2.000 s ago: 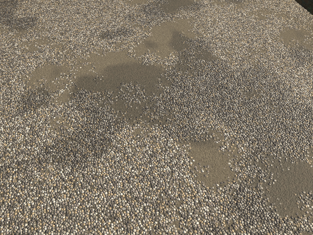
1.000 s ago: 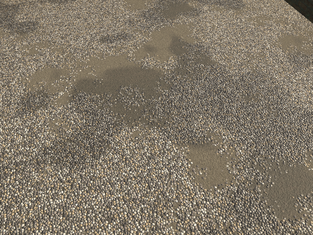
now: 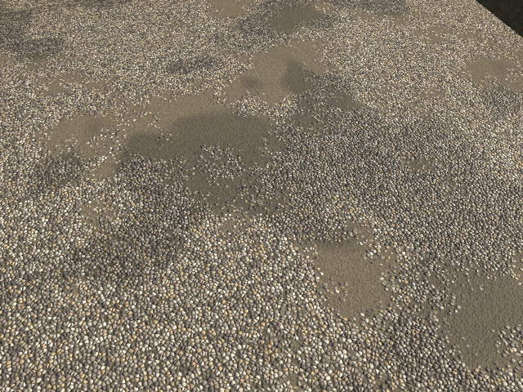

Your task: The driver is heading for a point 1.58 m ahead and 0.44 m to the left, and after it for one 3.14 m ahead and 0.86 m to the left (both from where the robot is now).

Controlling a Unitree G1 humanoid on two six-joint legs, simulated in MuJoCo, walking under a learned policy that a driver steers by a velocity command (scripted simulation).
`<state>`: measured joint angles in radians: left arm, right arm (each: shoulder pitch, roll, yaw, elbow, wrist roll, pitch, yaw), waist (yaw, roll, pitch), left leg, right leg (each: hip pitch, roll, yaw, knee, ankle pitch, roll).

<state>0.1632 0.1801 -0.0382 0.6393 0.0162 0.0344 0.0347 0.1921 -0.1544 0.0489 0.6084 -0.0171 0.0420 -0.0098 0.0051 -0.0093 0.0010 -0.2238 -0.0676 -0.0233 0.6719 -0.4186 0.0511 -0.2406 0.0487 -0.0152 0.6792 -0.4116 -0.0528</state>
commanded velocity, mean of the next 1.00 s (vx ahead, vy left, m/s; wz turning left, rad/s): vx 0.50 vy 0.00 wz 0.00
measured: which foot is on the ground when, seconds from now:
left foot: down 0.00-1.00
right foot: down 0.00-1.00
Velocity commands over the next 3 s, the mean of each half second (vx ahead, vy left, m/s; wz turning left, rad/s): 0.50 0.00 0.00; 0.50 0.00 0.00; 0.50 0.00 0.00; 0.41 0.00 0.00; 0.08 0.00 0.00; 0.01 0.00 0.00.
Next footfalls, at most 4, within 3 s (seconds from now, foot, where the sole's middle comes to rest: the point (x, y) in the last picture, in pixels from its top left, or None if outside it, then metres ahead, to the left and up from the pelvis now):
none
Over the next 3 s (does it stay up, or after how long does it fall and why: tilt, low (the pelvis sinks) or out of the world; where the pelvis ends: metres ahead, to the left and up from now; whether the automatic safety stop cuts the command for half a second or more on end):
stays up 0.01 0.01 0.03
